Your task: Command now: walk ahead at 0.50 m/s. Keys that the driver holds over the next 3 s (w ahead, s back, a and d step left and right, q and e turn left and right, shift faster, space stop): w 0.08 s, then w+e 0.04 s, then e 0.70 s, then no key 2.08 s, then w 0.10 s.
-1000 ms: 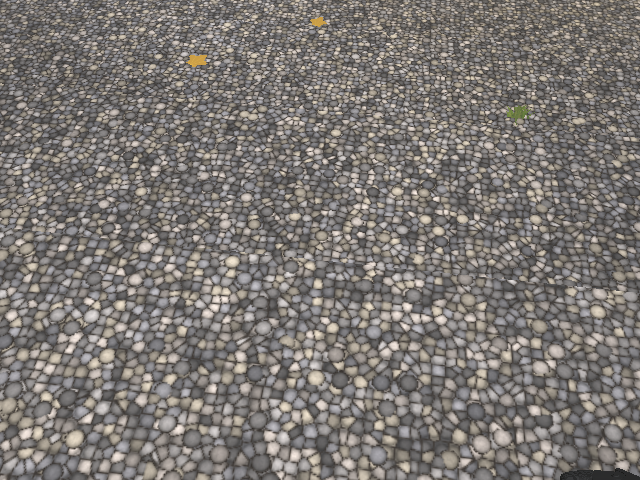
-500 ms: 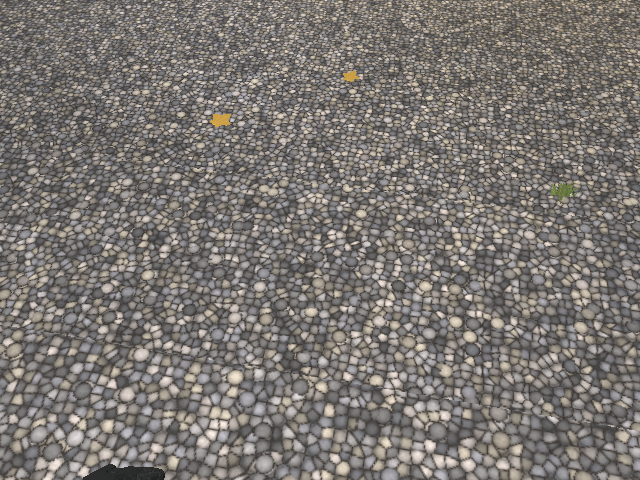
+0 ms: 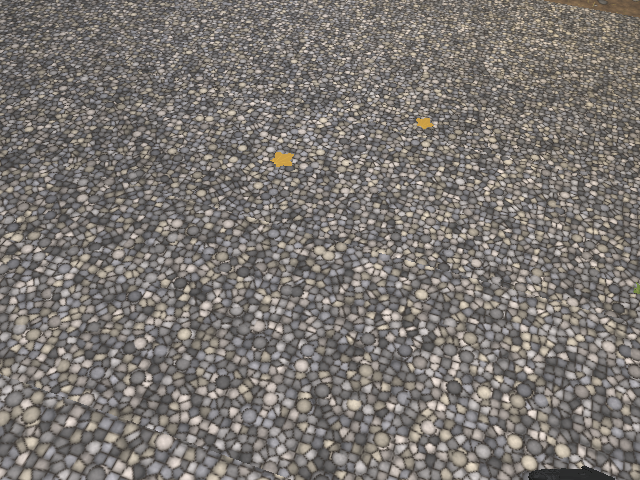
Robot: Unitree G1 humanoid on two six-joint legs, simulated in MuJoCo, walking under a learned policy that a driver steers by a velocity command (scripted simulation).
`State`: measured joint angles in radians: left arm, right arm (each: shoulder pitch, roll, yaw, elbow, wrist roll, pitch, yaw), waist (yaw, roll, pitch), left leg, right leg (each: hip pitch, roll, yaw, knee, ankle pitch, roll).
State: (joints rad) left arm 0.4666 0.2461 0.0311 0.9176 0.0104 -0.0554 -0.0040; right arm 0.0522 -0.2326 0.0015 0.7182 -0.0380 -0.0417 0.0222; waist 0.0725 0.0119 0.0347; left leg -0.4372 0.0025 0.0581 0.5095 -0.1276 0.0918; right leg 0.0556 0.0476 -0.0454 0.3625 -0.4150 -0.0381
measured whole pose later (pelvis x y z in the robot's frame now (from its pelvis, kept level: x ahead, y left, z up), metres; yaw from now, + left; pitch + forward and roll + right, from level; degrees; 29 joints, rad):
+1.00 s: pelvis +0.20 +0.02 +0.02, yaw -26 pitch +1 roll +1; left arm 0.25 0.28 0.05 0.66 0.02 0.07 -0.01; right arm 0.16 -0.29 -0.04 0.73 -0.01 0.09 -0.01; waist 0.04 0.02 0.03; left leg -0.40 -0.03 -0.05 0.80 -0.40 -0.02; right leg -0.27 0.18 0.23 0.38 -0.08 -0.09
